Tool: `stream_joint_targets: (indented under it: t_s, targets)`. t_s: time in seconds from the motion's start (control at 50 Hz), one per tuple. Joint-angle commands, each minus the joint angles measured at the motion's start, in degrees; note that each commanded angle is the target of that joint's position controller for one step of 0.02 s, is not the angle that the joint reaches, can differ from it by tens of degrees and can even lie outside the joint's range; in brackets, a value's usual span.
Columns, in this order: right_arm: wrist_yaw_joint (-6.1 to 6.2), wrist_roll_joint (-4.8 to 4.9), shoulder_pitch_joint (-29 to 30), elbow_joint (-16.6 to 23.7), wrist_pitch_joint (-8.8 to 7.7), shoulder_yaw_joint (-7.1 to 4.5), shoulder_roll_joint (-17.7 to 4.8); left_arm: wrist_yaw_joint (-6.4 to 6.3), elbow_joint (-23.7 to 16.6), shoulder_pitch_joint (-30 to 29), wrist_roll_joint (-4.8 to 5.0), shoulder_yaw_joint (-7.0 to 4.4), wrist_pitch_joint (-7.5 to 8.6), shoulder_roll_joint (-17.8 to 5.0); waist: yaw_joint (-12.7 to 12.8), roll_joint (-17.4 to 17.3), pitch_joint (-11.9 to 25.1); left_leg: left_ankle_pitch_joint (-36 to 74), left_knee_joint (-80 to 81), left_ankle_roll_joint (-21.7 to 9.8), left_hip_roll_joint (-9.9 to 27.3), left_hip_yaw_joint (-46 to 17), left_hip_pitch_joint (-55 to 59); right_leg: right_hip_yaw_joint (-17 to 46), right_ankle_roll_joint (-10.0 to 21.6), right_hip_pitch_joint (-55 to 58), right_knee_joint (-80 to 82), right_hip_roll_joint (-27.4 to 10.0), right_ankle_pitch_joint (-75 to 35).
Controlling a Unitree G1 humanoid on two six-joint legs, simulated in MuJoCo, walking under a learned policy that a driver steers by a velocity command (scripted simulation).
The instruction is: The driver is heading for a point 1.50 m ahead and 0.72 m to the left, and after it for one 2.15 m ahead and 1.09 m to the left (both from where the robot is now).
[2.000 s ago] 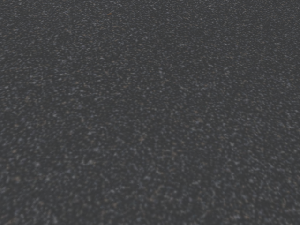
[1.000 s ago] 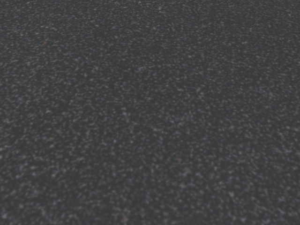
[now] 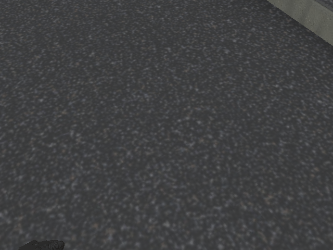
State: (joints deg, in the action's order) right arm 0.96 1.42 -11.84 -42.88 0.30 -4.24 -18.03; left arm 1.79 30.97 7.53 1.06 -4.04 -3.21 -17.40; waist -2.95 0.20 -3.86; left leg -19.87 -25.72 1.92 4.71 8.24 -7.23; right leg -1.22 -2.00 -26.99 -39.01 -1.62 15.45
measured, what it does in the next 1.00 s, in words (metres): steps on the spot, turning left: right foot, then left foot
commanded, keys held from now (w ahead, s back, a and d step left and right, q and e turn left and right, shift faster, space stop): q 1.00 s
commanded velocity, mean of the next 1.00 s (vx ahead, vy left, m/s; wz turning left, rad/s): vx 0.01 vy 0.00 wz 0.36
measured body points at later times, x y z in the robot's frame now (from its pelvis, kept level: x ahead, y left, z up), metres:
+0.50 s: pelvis +0.03 +0.00 -0.01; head +0.05 +0.03 +0.44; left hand +0.16 +0.30 -0.12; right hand +0.19 -0.27 -0.10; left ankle +0.00 +0.09 -0.74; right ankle +0.06 -0.12 -0.73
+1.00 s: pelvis +0.04 -0.01 +0.00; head +0.07 +0.01 +0.45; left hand +0.07 +0.32 -0.09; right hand +0.32 -0.20 -0.08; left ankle +0.01 +0.09 -0.74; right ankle +0.11 -0.12 -0.74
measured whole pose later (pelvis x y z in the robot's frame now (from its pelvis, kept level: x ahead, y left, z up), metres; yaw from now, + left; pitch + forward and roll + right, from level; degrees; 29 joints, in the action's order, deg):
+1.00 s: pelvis +0.04 -0.01 +0.00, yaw +28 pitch +1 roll -1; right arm 1.5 1.3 -9.7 -34.7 3.0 -4.2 -19.0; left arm -0.2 42.8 5.4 0.7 -4.9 1.2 -17.4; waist -1.1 -0.7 -2.7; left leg -14.7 -31.1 -1.4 -6.6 -13.3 -16.8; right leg 4.8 -3.1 -15.3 -28.0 2.4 13.7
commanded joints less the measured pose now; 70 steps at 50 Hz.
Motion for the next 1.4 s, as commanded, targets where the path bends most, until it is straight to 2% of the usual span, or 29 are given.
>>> stream_joint_targets:
  t_s: [0.02,0.04,0.06,0.08,0.1,0.12,0.16,0.26,0.38,0.46,0.48,0.5,0.52,0.54,0.58,0.64,0.74,0.9,0.98,1.0,1.02,1.04,1.06,1.08,1.12,1.18,1.26,1.36,1.4]
  targets:
    - [-0.63,1.37,0.53,1.8,-1.41,-1.91,-8.94,-0.48,-2.89,4.22,-0.4,-2.72,1.2,-6.38,4.49,-5.44,9.45,37.41,-8.39,-7.57,8.19,-4.29,-0.07,-1.66,4.67,17.12,16.6,4.01,-11.76]
    - [-0.92,-0.87,-1.42,2.12,-2.09,-0.43,-5.56,-1.44,-2.65,8.14,-0.99,-3.35,1.4,-9.99,5.35,2.51,14.88,22.36,-18.17,-3.25,5.05,-1.87,-10.19,8.21,7.45,31.99,15.4,-4.5,-33.02]
    - [-1.48,-3.71,-3.24,3.77,-2.64,2.32,0.25,-2.41,-4.25,6.04,-2.91,-2.16,1.9,-11.99,2.91,16.21,20.49,-18.56,-32.45,1.5,-0.75,-3.9,-23.15,26.93,19.74,40.55,12.73,-22.29,-56.02]
    - [-1.86,-2.72,-3.49,0.59,-1.96,1.12,-3.83,-2.22,-3.35,6.73,-2.85,0.29,2.51,-4.46,4.82,7.69,23.58,-23.07,-36.94,3.47,1.01,-11.81,-19.98,22.52,22.3,35.71,10.68,-22.88,-64.52]
    - [-1.81,-0.36,-2.7,1.49,-1.31,0.59,-5.8,-1.47,-0.58,6.41,-2.67,-0.03,2.91,-5.03,4.65,9.95,21.67,-20.25,-36.68,3.5,1.37,-11.44,-20.69,19.5,22.18,31.24,13.71,-20.78,-47.16]
    - [-1.13,0.06,0.08,1.49,-0.74,0.35,-6.49,-1.22,0.18,3.29,-2.27,-0.37,3.32,-5.44,4.26,7.73,15.86,-18.26,-34.29,3.46,2.3,-11.14,-21.62,16.48,18.29,27.48,16.01,-15.9,-35.02]
    - [0.13,-0.61,-0.4,-0.16,0.93,0.13,-6.56,-1.53,0.87,-2.36,-2.68,0.32,3.89,-4.43,2.4,7.42,10.17,-11.56,-30.77,4.1,1.27,-11.17,-15.89,9.99,14.83,17.33,18.24,-12.7,-32.0]
    - [0.9,-0.61,-1.54,0.65,1.99,0.04,-5.51,-3.14,3.19,-3.97,-2.43,-0.97,3.52,-6.36,2.76,7.66,7.91,-6.14,-26.27,3.79,-0.57,-8.19,-13.95,6.39,16.11,15.7,20.55,-13.61,-22.18]
    - [-0.01,-0.68,0.45,3.68,2.67,-0.14,-4.21,-3.69,5.53,-4.72,-1.73,-1.63,2.55,-6.53,3.3,6.96,6.23,-6.19,-22.4,1.27,0.01,-6.6,-15.0,6.42,16.48,16.97,20.84,-16.92,-16.22]
    - [-1.28,-0.86,-4.71,2.99,2.44,-0.75,-4.24,-3.95,6.93,-6.29,0.03,-1.99,1.79,-6.84,-0.08,5.78,7.74,4.95,-5.95,-2.71,-3.09,-3.32,-5.88,1.2,10.96,15.73,12.59,-14.68,-15.59]
    - [-1.04,-1.31,-5.55,3.16,2.23,-1.59,-6.99,-3.92,8.18,-3.27,-0.03,-1.81,1.63,-5.2,0.59,-0.52,6.58,15.32,1.15,-5.29,-1.35,-9.12,-2.02,-3.07,6.07,11.18,4.66,-10.95,-7.15]
    - [0.21,-1.17,-5.49,4.84,1.92,-3.23,-14.09,-3.61,6.32,-3.62,-2.71,-0.8,1.78,-1.84,2.75,-18.68,5.87,36.11,4.49,-12.64,12.97,-30.06,5.06,-8.93,-0.88,-4.08,-12.64,-2.05,14.0]
    - [-0.55,-3.46,-6.12,6.38,0.77,-2.89,-14.47,-4.03,4.27,-10.23,-2.12,-1.26,1.98,-3.96,-1.59,-16.97,6.79,37.34,8.01,-22.42,18.68,-39.23,1.4,0.33,-1.65,-9.52,-24.12,3.37,25.36]
    - [-1.0,-3.85,-4.53,6.65,-0.47,-2.51,-13.16,-4.18,4.86,-9.88,-1.04,-1.95,1.89,-5.71,-0.63,-10.49,6.44,33.84,8.12,-21.78,16.44,-34.9,1.33,3.99,-1.13,-10.77,-29.23,1.85,22.32]
    - [-0.49,-1.46,0.35,7.18,-1.09,-1.98,-10.17,-4.6,6.93,-7.15,-1.11,-2.56,1.72,-6.21,2.21,-5.36,5.56,28.64,6.54,-15.84,10.71,-27.96,2.33,5.39,-0.86,-11.94,-28.13,0.12,12.83]
    - [0.54,-1.02,0.74,8.31,-0.57,-1.12,-8.22,-4.45,8.04,-4.63,-1.07,-2.62,2.04,-5.49,3.15,-6.26,8.35,33.88,5.94,-14.73,7.75,-24.99,3.39,5.27,-2.42,-8.47,-27.87,1.26,5.72]
    - [1.3,-0.85,-1.03,9.23,0.33,-1.85,-9.58,-4.3,7.76,-6.19,-0.72,-2.13,2.64,-4.44,1.5,-7.2,7.97,27.97,5.72,-14.86,6.57,-27.11,6.11,6.11,-3.95,-7.75,-15.03,2.01,3.66]
    - [0.54,-0.86,2.31,11.47,1.59,-2.55,-10.61,-2.81,7.96,-4.93,-0.24,-2.2,4.45,-5.4,1.24,-9.78,7.57,25.24,3.21,-15.13,4.99,-34.86,-0.32,6.77,-2.95,2.95,-0.39,4.13,6.11]
    - [0.76,0.47,5.79,12.69,2.28,-2.34,-9.64,-1.73,9.24,0.41,-0.3,-2.68,5.6,-5.84,4.58,-9.23,9.09,25.37,-1.57,-11.35,1.69,-37.08,-1.99,5.47,-0.55,13.24,17.66,4.06,-5.44]
    - [0.93,0.26,4.41,12.78,2.26,-1.92,-7.96,-1.91,9.49,1.96,-0.85,-3.34,5.59,-8.14,4.19,-5.84,10.13,15.93,-5.36,-8.39,-1.04,-34.73,-6.81,9.3,1.61,20.03,20.17,-1.63,-11.4]
    - [0.66,-1.06,-0.04,12.17,2.13,-0.97,-4.35,-2.4,8.36,0.88,-1.64,-3.7,5.09,-11.45,0.98,8.37,10.94,-6.71,-18.4,-4.78,-8.79,-25.02,-14.74,20.85,6.72,25.74,20.9,-13.8,-23.21]
    - [0.84,-0.52,0.35,13.68,1.7,-2.42,-8.59,-2.08,8.62,0.73,-3.4,-3.76,5.05,-12.51,1.05,16.06,7.52,-20.19,-29.7,-1.76,-12.66,-18.66,-24.32,31.4,16.53,21.39,21.47,-21.28,-28.6]
    - [0.92,-0.89,-1.21,12.3,1.58,-3.69,-12.45,-2.18,7.36,-1.31,-2.72,-2.92,5.28,-9.48,0.88,10.02,6.76,-16.87,-38.63,0.13,-8.57,-19.21,-25.17,28.31,18.17,20.25,21.36,-21.2,-26.0]
    - [0.77,-0.56,-1.19,11.15,1.86,-4.2,-12.91,-2.5,7.06,-3.67,-2.08,-2.17,5.17,-6.85,0.34,7.73,5.65,-12.6,-41.62,1.06,-7.72,-18.47,-25.58,22.09,15.68,19.4,20.66,-17.16,-22.65]
    - [0.78,-0.44,-1.44,10.22,2.85,-3.68,-9.9,-3.2,6.67,-4.86,-1.0,-1.63,4.75,-5.84,1.09,6.84,4.45,-6.91,-45.1,3.03,-7.05,-17.09,-27.87,15.46,13.68,20.46,20.27,-13.14,-20.57]
    - [0.25,0.4,2.06,12.16,2.87,-2.51,-6.77,-4.19,7.31,-1.52,-1.69,-1.61,3.84,-6.55,3.62,8.54,5.01,-3.9,-40.21,4.45,-5.67,-12.83,-28.7,9.93,14.7,23.66,20.88,-11.85,-23.82]
    - [-0.4,-0.34,4.55,14.01,2.78,-1.43,-5.08,-4.06,7.43,-0.25,-1.6,-2.46,3.03,-9.1,5.48,8.89,7.0,-4.39,-29.28,4.7,-2.54,-10.25,-25.11,7.3,15.65,26.7,20.62,-14.45,-25.51]
    - [-0.97,-0.54,2.44,14.05,3.04,-1.22,-5.16,-2.5,8.07,-0.91,-0.09,-2.85,2.87,-11.11,4.52,9.8,7.41,-2.85,-14.35,1.84,-3.68,-6.69,-13.69,5.22,14.81,22.56,18.37,-15.38,-27.08]
    - [-1.12,-0.73,-1.83,12.29,3.03,-1.46,-4.97,-2.31,8.56,-2.19,1.08,-2.34,2.94,-10.31,1.62,8.49,7.69,7.74,-0.15,-1.1,-5.3,-5.22,-5.17,3.53,11.85,19.81,13.83,-14.01,-24.2]
Velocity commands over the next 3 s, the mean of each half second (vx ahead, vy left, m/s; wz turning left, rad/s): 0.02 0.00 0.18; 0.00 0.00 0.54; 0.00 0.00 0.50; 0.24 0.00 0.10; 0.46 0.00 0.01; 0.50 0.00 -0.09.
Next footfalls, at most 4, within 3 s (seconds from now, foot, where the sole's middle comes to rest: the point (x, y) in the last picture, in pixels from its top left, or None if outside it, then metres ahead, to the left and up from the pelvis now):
0.04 right None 0.10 -0.13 -0.77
0.48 left None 0.04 0.10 -0.77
1.00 right None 0.14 -0.10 -0.77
1.42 left None -0.01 0.12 -0.77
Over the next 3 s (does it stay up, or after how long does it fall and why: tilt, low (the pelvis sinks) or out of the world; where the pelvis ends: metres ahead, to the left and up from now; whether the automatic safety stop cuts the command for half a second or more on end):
stays up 0.50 0.40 -0.01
